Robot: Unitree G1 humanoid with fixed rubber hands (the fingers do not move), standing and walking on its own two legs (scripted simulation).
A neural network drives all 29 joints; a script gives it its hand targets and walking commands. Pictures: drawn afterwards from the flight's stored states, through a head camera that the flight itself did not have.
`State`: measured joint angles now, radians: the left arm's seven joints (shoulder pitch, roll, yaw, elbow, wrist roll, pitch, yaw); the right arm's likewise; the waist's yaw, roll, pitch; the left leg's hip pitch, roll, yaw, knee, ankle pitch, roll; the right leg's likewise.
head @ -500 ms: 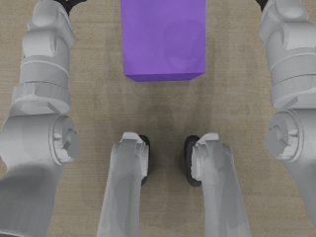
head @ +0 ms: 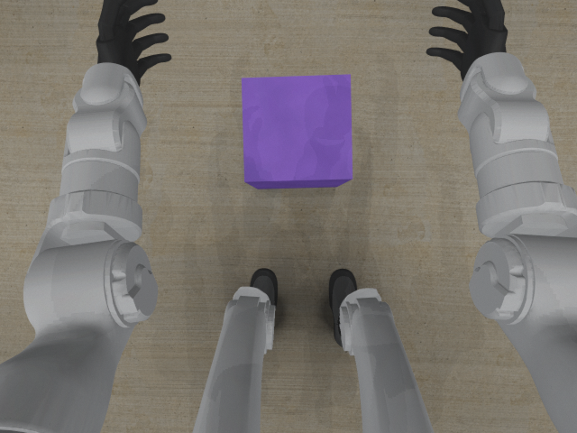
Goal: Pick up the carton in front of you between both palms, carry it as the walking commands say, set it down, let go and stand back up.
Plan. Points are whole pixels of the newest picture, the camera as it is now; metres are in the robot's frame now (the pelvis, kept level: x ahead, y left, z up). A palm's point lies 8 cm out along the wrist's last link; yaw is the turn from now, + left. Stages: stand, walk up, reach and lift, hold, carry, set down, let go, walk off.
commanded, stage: let go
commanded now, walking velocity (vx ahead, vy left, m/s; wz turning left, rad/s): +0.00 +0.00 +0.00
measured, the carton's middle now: (296, 141) +0.53 +0.02 -0.51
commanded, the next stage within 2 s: stand in 1.30 s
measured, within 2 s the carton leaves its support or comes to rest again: neither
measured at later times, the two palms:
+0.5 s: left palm (48, 196) +0.38 +0.23 +0.00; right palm out of the picture +0.39 -0.21 +0.00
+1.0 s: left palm out of the picture +0.24 +0.23 +0.08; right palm out of the picture +0.25 -0.24 +0.08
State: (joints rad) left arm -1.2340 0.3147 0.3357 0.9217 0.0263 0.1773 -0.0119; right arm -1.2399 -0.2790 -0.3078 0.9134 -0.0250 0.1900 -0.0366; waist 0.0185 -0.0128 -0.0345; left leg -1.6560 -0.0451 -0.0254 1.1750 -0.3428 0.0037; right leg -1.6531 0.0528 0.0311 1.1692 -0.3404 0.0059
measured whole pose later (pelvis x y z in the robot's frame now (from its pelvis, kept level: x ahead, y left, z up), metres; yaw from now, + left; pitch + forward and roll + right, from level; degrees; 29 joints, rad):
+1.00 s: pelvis +0.09 +0.00 +0.14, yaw +1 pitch -2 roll +0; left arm 0.23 0.22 0.05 0.44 0.00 0.09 -0.08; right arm 0.23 -0.21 -0.04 0.43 -0.01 0.09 0.07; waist 0.00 0.00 0.07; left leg -0.14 -0.03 -0.05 0.44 -0.26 0.01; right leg -0.14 0.04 0.05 0.44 -0.26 -0.02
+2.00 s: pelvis +0.11 +0.00 +0.14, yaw +0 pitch -1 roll +0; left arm 0.16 0.34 0.03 0.82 0.03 0.00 0.02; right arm 0.16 -0.34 -0.03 0.84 -0.03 0.00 -0.03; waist 0.00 -0.01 0.01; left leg -0.14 -0.04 -0.04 0.45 -0.30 0.02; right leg -0.14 0.03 0.05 0.44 -0.29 -0.01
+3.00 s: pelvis +0.08 +0.01 +0.15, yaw +1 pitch -2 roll +0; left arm 0.12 0.38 0.01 1.01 0.01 -0.01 0.01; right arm 0.12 -0.38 -0.01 1.02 -0.01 -0.02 -0.02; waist 0.00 -0.01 0.03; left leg -0.09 -0.04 -0.04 0.34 -0.20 0.02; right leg -0.09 0.02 0.05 0.33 -0.20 0.00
